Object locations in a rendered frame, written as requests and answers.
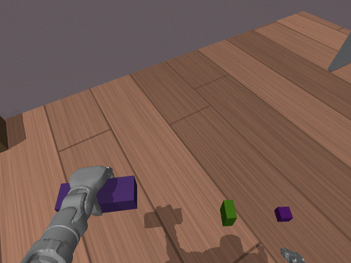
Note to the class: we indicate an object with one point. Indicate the left robot hand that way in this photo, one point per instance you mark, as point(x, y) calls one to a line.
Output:
point(94, 177)

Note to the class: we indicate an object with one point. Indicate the left robot arm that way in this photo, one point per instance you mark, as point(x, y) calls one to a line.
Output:
point(62, 236)

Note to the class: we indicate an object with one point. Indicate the right robot hand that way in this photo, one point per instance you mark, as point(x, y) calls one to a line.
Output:
point(291, 256)

